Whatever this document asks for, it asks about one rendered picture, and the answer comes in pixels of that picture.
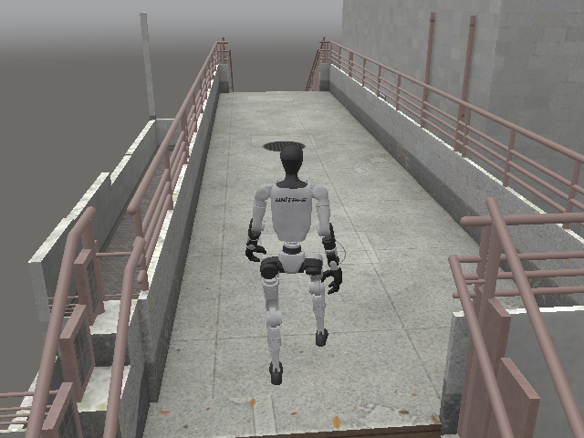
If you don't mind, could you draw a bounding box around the robot right forearm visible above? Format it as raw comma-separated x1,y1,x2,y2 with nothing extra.
322,223,340,271

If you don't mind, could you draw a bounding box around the robot right foot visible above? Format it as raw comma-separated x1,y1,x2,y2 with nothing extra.
316,328,329,347

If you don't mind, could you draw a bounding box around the right robot upper arm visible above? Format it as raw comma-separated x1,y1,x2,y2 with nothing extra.
310,184,330,236

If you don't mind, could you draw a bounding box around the right robot hand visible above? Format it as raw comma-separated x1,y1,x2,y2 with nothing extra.
321,268,342,294

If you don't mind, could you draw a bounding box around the left robot upper arm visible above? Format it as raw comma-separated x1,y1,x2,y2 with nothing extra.
251,183,273,232

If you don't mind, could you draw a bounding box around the robot left forearm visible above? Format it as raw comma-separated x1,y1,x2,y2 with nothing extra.
246,218,261,250

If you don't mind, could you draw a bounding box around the left robot hand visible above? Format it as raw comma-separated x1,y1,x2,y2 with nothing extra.
245,245,266,262

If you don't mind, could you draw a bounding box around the left robot thigh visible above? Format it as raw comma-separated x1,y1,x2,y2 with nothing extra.
260,256,282,328

